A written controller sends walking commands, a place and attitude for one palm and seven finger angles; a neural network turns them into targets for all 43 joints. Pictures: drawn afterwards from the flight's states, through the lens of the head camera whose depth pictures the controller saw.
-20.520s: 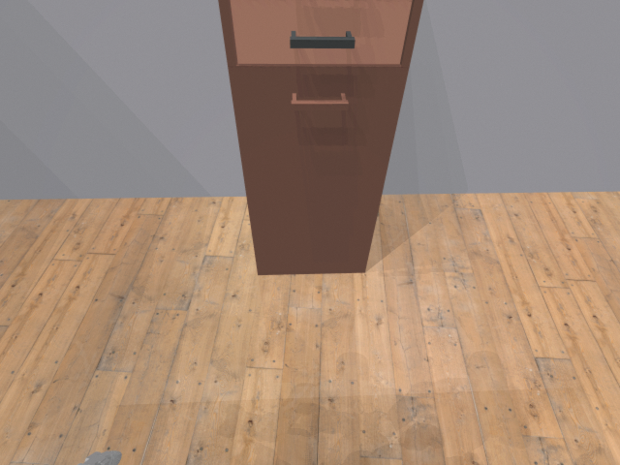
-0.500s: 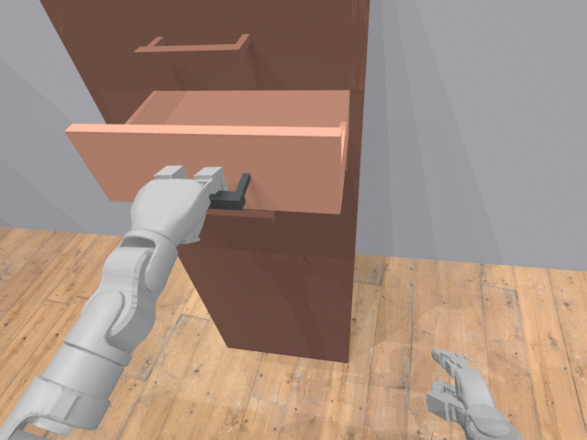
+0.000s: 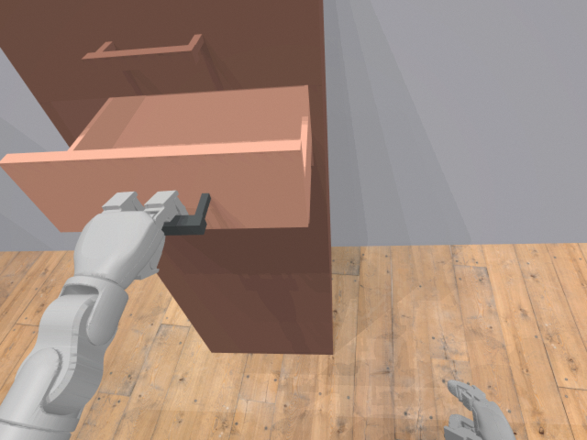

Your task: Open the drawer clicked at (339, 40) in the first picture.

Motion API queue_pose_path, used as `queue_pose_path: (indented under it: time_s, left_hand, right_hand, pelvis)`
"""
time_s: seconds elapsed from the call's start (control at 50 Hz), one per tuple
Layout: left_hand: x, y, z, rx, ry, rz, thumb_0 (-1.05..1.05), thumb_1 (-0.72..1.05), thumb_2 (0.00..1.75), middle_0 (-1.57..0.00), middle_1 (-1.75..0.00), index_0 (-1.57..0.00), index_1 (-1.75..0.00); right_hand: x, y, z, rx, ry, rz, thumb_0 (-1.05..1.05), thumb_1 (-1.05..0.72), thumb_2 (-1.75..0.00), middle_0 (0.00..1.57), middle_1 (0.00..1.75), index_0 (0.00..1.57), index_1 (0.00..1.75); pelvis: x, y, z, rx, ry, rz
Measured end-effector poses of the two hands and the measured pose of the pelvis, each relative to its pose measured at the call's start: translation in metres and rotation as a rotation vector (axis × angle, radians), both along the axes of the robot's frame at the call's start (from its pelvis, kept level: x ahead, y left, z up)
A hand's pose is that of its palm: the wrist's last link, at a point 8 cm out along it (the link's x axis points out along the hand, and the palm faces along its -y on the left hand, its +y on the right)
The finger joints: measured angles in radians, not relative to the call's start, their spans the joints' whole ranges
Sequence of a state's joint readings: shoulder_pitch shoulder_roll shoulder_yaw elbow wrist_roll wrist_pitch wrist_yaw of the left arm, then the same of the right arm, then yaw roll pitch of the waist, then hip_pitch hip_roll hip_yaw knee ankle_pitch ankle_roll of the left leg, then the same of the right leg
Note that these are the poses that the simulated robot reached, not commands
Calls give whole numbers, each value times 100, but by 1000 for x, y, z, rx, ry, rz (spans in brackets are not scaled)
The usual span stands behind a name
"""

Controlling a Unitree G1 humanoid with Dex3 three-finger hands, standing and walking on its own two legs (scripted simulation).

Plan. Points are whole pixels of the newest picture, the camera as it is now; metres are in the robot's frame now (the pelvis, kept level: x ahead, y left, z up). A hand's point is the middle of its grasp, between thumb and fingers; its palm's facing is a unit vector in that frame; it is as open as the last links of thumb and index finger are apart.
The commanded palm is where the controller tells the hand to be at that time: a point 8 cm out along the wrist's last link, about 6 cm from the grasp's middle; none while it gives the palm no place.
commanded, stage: pull the drawer open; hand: left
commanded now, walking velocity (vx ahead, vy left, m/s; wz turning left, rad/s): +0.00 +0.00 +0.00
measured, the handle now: (155, 214) +0.36 +0.20 +0.16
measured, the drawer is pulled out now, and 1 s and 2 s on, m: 0.14 0.30 0.30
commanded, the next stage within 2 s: open the thumb to release the handle in 0.98 s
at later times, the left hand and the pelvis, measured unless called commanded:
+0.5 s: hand (117, 346) +0.19 +0.20 +0.13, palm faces +0.08 -0.14 -0.99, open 5.6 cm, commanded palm +0.13 +0.21 +0.20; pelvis +0.00 +0.00 +0.00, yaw +1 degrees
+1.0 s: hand (93, 397) +0.14 +0.20 +0.13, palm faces +0.07 -0.12 -0.99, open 5.9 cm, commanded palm +0.09 +0.21 +0.20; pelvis -0.01 +0.00 -0.01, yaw +0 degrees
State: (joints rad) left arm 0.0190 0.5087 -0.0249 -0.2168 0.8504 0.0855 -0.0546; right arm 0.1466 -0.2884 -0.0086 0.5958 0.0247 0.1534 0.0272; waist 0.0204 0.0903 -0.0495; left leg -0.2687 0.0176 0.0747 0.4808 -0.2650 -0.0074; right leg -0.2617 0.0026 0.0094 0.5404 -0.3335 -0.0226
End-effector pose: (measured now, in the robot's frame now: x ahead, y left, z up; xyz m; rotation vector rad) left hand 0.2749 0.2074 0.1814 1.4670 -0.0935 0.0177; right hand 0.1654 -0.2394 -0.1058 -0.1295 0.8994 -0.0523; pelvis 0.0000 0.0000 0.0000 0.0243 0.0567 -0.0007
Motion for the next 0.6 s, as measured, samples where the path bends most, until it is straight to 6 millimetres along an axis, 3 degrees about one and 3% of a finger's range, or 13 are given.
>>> queue_pose_path:
  time_s: [0.12, 0.28, 0.4, 0.5, 0.6]
  left_hand:
    - [-32, 0, -1, -11, -13, 0, 0, 77, 82, -30, -135, -36, -124]
    - [-67, -2, 0, -25, -15, 23, 0, 75, 83, -31, -135, -39, -126]
    - [-88, -4, 1, -33, -9, 49, 1, 74, 83, -31, -135, -40, -128]
    - [-107, -4, 2, -43, -4, 62, 1, 74, 82, -31, -135, -40, -128]
    - [-127, -4, 2, -44, 6, 57, 1, 75, 80, -31, -135, -40, -128]
  right_hand:
    - [16, 8, 2, 16, -40, 30, 1, -91, -90, 19, 30, 20, 30]
    - [53, 41, 16, 69, -138, 127, 1, -91, -90, 19, 30, 20, 30]
    - [69, 59, 28, 100, -196, 187, 1, -91, -90, 19, 30, 20, 30]
    - [71, 59, 36, 95, -222, 206, 1, -91, -90, 20, 30, 20, 30]
    - [63, 47, 38, 62, -218, 196, 1, -91, -90, 20, 30, 20, 30]
  pelvis:
    - [2, 3, -1, -2, -3, 5]
    - [1, 3, -2, -4, -18, 21]
    - [-1, 0, -1, -7, -30, 26]
    - [-2, -2, -1, -11, -37, 22]
    - [-4, -4, -2, -15, -43, 15]
